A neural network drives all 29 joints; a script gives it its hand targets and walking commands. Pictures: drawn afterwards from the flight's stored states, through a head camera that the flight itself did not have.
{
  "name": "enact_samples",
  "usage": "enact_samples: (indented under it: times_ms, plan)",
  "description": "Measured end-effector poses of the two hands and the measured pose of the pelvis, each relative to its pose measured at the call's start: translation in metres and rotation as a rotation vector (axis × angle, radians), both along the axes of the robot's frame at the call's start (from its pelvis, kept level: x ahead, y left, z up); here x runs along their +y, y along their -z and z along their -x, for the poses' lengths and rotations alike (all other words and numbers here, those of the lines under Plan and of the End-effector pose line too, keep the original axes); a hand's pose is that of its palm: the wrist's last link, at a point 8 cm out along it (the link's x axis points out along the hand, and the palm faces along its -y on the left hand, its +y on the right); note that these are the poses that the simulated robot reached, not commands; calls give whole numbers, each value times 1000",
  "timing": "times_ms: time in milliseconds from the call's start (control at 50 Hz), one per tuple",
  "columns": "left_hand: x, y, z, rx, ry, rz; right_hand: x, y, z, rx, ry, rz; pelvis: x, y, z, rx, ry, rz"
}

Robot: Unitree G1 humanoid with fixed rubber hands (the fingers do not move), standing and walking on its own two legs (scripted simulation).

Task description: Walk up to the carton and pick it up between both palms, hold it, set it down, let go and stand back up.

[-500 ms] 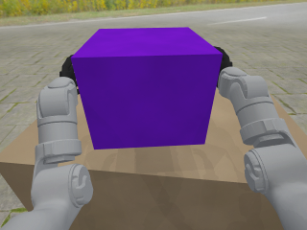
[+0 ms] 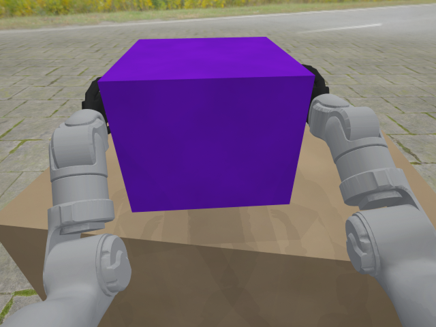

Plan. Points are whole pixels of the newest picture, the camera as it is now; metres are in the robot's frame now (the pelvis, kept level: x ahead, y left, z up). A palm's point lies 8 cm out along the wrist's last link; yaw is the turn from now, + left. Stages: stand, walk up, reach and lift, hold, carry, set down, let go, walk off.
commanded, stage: hold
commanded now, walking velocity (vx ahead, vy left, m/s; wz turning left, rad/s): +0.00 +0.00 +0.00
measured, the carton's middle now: (207, 114) +0.45 +0.01 +0.25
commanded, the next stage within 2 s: none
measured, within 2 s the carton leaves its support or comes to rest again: neither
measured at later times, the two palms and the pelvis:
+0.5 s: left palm (99, 123) +0.37 +0.19 +0.27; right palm (316, 110) +0.37 -0.18 +0.29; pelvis +0.01 +0.00 +0.00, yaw +0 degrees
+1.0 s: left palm (99, 117) +0.37 +0.19 +0.28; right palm (317, 109) +0.38 -0.18 +0.29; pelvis +0.01 +0.00 +0.00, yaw +0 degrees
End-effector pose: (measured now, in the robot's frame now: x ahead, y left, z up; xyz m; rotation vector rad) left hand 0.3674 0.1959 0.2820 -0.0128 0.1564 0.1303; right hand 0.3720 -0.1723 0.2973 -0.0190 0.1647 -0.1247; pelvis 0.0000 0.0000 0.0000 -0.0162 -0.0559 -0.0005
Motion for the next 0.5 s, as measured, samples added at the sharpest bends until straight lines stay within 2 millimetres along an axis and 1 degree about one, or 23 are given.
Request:
enact_samples:
  times_ms: [100,260,380,500]
  plan:
    - [0,-4,-3,-8,4,-10,0,-3,-1,-8,6,-15,1,0,-2,6,-6,2]
    - [-3,-5,-5,-10,14,-23,-3,0,0,-8,11,-2,5,0,-8,-4,2,2]
    - [-3,1,-3,1,11,-14,-4,6,1,4,10,-9,6,0,-8,-11,7,1]
    - [-3,7,-4,9,7,-5,-3,9,-1,12,6,2,4,0,-7,-9,8,1]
